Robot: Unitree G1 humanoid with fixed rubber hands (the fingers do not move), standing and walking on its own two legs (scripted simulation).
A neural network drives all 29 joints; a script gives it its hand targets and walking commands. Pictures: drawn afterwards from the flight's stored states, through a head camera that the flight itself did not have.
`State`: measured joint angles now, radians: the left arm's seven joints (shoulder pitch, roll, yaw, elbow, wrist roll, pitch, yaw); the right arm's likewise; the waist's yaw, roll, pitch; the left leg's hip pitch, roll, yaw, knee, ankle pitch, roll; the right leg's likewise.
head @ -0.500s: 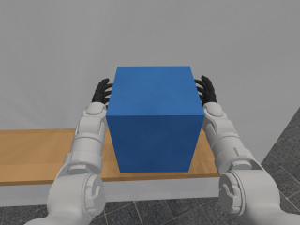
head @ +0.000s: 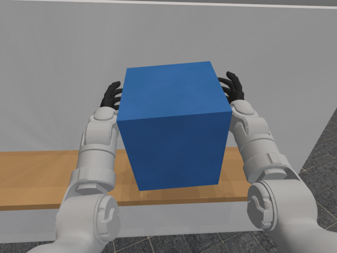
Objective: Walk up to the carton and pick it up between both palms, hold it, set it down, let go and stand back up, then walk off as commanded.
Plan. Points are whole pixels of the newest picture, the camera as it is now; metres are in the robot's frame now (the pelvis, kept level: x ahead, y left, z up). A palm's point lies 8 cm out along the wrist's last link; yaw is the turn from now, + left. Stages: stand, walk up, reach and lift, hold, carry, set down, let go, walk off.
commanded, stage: reach and lift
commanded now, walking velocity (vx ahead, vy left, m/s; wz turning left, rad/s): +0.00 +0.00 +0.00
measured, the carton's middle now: (173, 127) +0.39 -0.02 +0.17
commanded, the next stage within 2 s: hold in 1.38 s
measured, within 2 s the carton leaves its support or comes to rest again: neither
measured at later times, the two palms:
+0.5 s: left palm (107, 111) +0.39 +0.14 +0.23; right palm (234, 100) +0.38 -0.16 +0.26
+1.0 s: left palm (111, 100) +0.40 +0.13 +0.25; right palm (238, 88) +0.39 -0.17 +0.28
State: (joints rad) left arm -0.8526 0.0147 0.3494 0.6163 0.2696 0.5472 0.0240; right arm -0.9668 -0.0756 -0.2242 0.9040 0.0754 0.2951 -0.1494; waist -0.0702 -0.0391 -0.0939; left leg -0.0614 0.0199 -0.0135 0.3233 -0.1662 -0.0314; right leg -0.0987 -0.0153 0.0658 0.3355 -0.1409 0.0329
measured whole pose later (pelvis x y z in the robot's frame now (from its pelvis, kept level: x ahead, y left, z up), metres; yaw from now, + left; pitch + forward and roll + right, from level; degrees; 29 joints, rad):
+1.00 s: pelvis +0.02 +0.00 +0.00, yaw +0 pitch -5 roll +0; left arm -0.86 0.04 0.35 0.39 0.22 0.81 0.02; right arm -1.08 -0.19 0.04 0.83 0.41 0.50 -0.25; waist -0.13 -0.04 -0.09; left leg -0.06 0.02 -0.01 0.34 -0.19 -0.03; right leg -0.09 -0.02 0.07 0.34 -0.16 0.03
